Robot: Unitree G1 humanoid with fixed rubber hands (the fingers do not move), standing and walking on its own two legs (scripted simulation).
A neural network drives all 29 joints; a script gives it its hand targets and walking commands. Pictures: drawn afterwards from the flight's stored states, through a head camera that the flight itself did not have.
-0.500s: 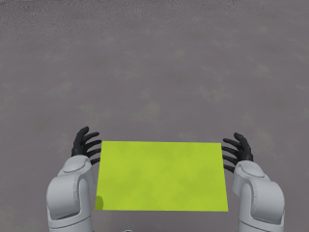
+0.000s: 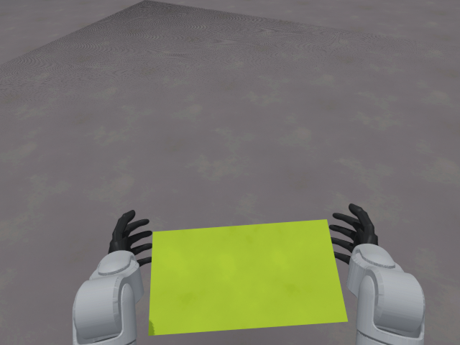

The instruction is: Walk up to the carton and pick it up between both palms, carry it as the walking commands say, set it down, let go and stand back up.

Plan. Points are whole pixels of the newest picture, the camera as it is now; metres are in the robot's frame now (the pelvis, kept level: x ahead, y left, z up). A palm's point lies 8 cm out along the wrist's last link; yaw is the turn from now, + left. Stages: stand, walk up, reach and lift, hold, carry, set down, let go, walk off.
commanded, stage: carry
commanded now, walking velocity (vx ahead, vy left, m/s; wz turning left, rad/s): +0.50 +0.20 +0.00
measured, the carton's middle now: (242, 276) +0.25 +0.00 -0.02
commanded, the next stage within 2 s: none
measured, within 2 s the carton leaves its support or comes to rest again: neither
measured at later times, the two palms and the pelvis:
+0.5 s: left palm (128, 147) +0.52 +0.27 +0.06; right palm (283, 160) +0.49 -0.09 +0.04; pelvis +0.25 +0.11 -0.01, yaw -2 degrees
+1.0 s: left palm (166, 124) +0.62 +0.20 +0.06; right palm (308, 132) +0.60 -0.16 +0.04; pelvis +0.36 +0.03 -0.03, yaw +0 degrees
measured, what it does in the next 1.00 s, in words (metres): walks ahead: left foot, then right foot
